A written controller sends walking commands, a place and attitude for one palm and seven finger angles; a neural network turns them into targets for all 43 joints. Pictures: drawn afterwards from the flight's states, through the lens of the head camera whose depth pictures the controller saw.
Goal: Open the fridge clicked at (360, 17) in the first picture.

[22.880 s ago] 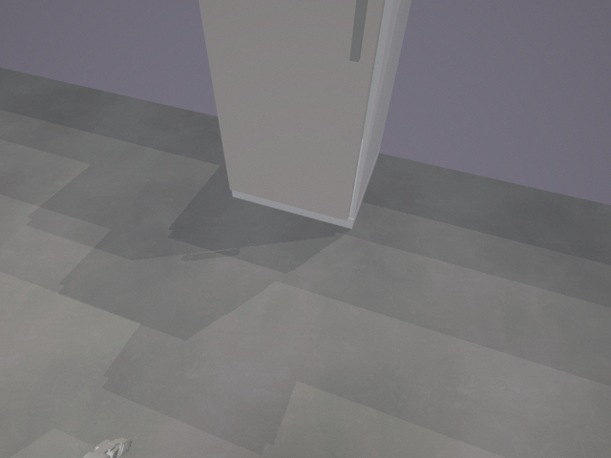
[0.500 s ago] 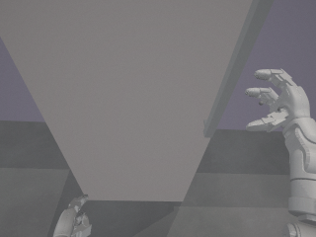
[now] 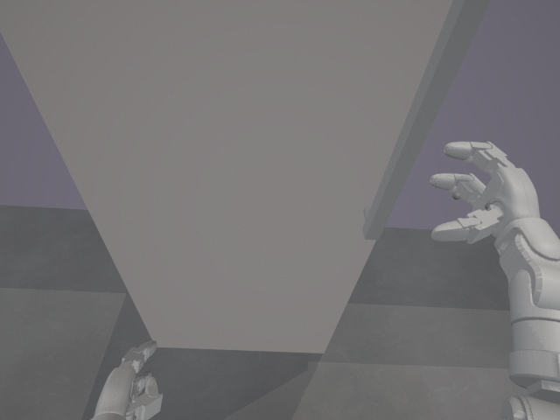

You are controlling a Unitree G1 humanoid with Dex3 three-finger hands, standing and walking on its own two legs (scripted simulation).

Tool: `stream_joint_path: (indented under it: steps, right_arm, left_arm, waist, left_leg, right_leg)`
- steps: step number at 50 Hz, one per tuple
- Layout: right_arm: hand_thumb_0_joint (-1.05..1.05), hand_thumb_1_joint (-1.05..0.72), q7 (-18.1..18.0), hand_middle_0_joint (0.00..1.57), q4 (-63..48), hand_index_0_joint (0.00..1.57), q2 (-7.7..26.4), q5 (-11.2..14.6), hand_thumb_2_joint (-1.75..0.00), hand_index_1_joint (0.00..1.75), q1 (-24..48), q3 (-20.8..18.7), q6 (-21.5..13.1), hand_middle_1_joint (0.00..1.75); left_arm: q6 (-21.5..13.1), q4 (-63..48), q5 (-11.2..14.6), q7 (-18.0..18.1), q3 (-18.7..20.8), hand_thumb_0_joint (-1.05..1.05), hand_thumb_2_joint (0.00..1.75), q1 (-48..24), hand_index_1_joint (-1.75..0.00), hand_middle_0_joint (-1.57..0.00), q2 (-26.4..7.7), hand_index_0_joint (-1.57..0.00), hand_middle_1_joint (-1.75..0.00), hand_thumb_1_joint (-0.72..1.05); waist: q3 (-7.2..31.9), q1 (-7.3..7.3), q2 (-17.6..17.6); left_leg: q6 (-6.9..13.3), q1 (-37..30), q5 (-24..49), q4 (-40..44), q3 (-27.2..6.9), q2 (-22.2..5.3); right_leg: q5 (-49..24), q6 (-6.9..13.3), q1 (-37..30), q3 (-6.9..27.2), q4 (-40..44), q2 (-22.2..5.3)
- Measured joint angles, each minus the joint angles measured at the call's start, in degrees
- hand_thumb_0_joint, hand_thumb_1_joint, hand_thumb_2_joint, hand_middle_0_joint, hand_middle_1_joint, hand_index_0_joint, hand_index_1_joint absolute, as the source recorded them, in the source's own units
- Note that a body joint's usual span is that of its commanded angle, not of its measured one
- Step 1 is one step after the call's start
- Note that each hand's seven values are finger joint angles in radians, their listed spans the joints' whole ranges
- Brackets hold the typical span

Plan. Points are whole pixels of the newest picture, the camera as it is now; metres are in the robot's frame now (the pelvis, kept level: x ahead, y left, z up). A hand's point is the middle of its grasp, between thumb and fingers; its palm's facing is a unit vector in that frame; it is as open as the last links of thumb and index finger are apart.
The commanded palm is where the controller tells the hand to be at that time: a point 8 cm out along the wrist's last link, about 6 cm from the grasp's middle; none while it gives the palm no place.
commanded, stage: move the hooked fingers beside the handle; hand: right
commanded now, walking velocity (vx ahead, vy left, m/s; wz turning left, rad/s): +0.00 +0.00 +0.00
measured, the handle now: (408, 126) +0.45 -0.13 +0.23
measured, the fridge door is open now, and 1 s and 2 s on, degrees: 0 0 0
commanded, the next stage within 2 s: none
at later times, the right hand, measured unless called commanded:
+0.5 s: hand (466, 171) +0.38 -0.19 +0.22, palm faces -0.02 +1.00 -0.04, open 14.0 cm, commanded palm +0.36 -0.25 +0.20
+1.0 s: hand (452, 187) +0.39 -0.19 +0.18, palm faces -0.02 +1.00 -0.06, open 14.0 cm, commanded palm +0.35 -0.24 +0.20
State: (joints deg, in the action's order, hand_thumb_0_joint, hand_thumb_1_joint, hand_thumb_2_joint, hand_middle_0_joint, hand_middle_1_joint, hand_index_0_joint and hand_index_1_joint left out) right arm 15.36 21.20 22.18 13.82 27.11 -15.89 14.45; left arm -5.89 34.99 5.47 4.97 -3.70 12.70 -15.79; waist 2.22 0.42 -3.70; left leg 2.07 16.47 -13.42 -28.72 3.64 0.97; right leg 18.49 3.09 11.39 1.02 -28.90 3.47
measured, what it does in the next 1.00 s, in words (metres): stands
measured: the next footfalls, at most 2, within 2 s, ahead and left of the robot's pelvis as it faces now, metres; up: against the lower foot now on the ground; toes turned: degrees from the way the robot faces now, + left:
none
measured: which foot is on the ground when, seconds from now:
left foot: down 0.00-1.00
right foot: down 0.00-1.00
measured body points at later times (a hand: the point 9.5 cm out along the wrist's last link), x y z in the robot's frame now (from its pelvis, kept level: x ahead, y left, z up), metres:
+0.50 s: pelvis +0.01 +0.00 +0.00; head +0.00 +0.01 +0.45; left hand +0.16 +0.24 -0.09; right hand +0.38 -0.25 +0.22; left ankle +0.02 +0.10 -0.74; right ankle -0.04 -0.09 -0.74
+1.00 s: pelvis +0.01 +0.00 +0.00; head +0.00 +0.02 +0.45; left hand +0.18 +0.23 -0.09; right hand +0.38 -0.25 +0.19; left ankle +0.02 +0.10 -0.74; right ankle -0.04 -0.09 -0.74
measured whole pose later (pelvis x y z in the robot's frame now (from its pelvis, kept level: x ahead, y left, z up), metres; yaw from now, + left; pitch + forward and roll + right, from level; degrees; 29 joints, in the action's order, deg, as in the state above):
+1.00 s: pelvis +0.01 +0.00 +0.00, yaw +0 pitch +1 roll +0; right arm 13.3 19.0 21.5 13.2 27.6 -14.7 16.8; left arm -3.9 33.8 5.2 4.4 -3.9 12.0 -15.0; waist 2.8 0.5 -3.9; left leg 1.8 15.9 -13.5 -28.0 3.4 0.8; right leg 18.4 3.3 10.6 0.9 -27.8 3.7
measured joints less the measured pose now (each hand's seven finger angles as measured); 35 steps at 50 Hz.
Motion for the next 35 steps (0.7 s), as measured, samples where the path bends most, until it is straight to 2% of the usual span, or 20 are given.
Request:
stream_joint_path:
  steps: [4,7,11,15,17,21,23,26,31,33,35]
  right_arm:
    - [-0.01,0.50,-1.5,0.30,-4.2,0.30,-1.5,-0.3,-0.30,1.20,-1.2,-0.6,-3.2,1.20]
    - [-0.01,0.50,-1.7,0.30,-3.3,0.30,-0.9,-0.2,-0.30,1.20,0.9,-1.1,-4.6,1.20]
    - [-0.01,0.50,-1.0,0.30,3.0,0.30,1.6,-0.5,-0.30,1.20,4.8,-0.8,-1.4,1.20]
    - [-0.01,0.50,-0.3,0.30,4.4,0.30,2.0,-0.7,-0.30,1.20,3.2,-0.3,1.3,1.20]
    - [-0.01,0.50,-0.3,0.30,1.5,0.30,0.7,-0.6,-0.30,1.20,0.9,0.0,0.4,1.20]
    - [-0.01,0.50,-1.1,0.30,-6.1,0.30,-2.3,-0.1,-0.30,1.20,-2.2,0.3,-3.8,1.20]
    - [-0.01,0.50,-1.4,0.30,-7.2,0.30,-2.5,0.0,-0.30,1.20,-1.9,0.0,-4.9,1.20]
    - [-0.01,0.50,-1.7,0.30,-4.3,0.30,-0.9,0.1,-0.30,1.20,0.8,-0.7,-3.4,1.20]
    - [-0.01,0.50,-1.1,0.30,0.8,0.30,1.8,-0.4,-0.30,1.20,1.1,-1.2,2.8,1.20]
    - [-0.01,0.50,-0.9,0.30,-1.6,0.30,1.2,-0.5,-0.30,1.20,-1.5,-1.0,2.8,1.20]
    - [-0.01,0.50,-0.9,0.30,-5.7,0.30,-0.5,-0.3,-0.30,1.20,-4.1,-0.6,1.0,1.20]
  left_arm:
    - [-0.5,-0.1,-0.7,0.1,-0.3,0.02,0.90,0.0,-0.30,-0.20,0.8,-0.20,-0.30,0.91]
    - [-0.6,0.4,-0.6,0.2,-0.8,0.02,0.90,0.3,-0.30,-0.20,1.3,-0.20,-0.30,0.91]
    - [0.3,0.6,0.0,0.1,-1.1,0.01,0.90,0.4,-0.30,-0.20,1.1,-0.21,-0.30,0.91]
    - [1.1,-0.4,0.1,-0.4,-0.4,0.01,0.90,0.7,-0.30,-0.20,0.3,-0.21,-0.30,0.91]
    - [1.0,-0.6,-0.1,-0.3,0.0,0.01,0.90,1.1,-0.30,-0.20,0.0,-0.21,-0.30,0.91]
    - [0.1,0.1,-0.8,-0.2,0.2,0.02,0.90,1.9,-0.30,-0.20,0.3,-0.20,-0.30,0.91]
    - [0.0,0.8,-0.9,-0.2,0.0,0.02,0.90,1.9,-0.30,-0.20,0.6,-0.20,-0.30,0.91]
    - [0.4,1.2,-0.6,-0.2,-0.3,0.02,0.90,1.2,-0.30,-0.20,0.9,-0.20,-0.30,0.91]
    - [1.9,-0.4,-0.1,-0.7,-0.3,0.01,0.90,0.1,-0.30,-0.20,0.6,-0.21,-0.30,0.91]
    - [1.9,-1.2,-0.1,-0.7,0.1,0.01,0.90,0.2,-0.30,-0.20,0.5,-0.21,-0.30,0.91]
    - [1.4,-1.5,-0.4,-0.6,0.4,0.01,0.90,0.6,-0.30,-0.20,0.4,-0.20,-0.30,0.91]
  waist:
    - [-0.3,-0.05,0.6]
    - [0.4,-0.12,0.9]
    - [1.2,0.10,0.8]
    - [0.8,0.40,0.1]
    - [0.2,0.26,0.1]
    - [-0.1,-0.21,0.7]
    - [0.5,-0.29,0.8]
    - [1.3,-0.18,0.8]
    - [1.3,0.34,0.1]
    - [0.7,0.22,0.0]
    - [0.2,-0.26,0.1]
  left_leg:
    - [0.0,-0.8,0.1,0.3,-0.4,0.1]
    - [0.0,-1.5,0.0,0.6,-0.3,0.2]
    - [0.0,-1.0,0.0,0.6,-0.1,0.1]
    - [-0.1,0.2,0.1,0.4,-0.2,0.0]
    - [-0.2,0.2,0.1,0.4,-0.3,0.0]
    - [-0.3,-1.0,-0.3,0.6,-0.4,0.0]
    - [-0.3,-1.8,-0.4,0.8,-0.4,0.1]
    - [-0.2,-2.1,-0.6,0.9,-0.3,0.2]
    - [-0.2,-0.7,-0.2,0.8,-0.5,0.1]
    - [-0.3,-0.5,-0.1,0.8,-0.6,0.1]
    - [-0.3,-0.8,-0.2,0.8,-0.5,0.1]
  right_leg:
    - [-0.1,0.0,-1.0,-0.3,0.6,-0.1]
    - [0.0,-0.1,-1.8,-0.2,0.9,-0.1]
    - [0.1,-0.1,-1.0,0.0,0.7,-0.1]
    - [0.0,0.1,0.2,-0.2,0.4,0.0]
    - [0.0,0.2,0.1,-0.3,0.4,0.1]
    - [0.2,0.1,-1.3,-0.3,1.0,0.1]
    - [0.3,0.1,-2.0,-0.3,1.3,0.0]
    - [0.5,0.1,-2.3,-0.2,1.2,-0.1]
    - [0.2,0.2,-0.9,-0.4,1.0,0.0]
    - [0.2,0.2,-0.7,-0.5,1.0,0.0]
    - [0.2,0.3,-1.0,-0.5,1.1,0.0]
